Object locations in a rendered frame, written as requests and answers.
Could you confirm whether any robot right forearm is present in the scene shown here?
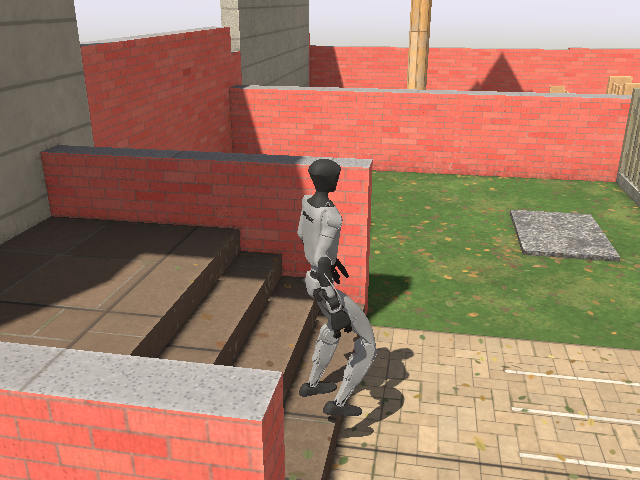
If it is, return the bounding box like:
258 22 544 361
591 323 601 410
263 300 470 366
316 257 342 313

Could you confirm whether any robot left thigh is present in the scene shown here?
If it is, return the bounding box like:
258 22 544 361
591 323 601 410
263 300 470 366
302 277 338 344

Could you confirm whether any left robot upper arm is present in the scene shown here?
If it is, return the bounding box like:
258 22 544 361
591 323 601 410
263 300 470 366
297 195 313 240

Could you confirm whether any robot left hand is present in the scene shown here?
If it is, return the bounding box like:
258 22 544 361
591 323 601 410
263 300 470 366
331 258 349 284

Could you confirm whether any robot head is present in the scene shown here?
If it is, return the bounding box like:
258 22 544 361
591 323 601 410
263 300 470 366
307 159 341 208

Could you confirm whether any robot right hand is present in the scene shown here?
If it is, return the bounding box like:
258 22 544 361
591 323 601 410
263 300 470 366
330 309 352 339

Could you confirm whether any right robot upper arm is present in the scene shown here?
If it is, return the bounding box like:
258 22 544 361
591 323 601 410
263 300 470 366
313 208 343 269

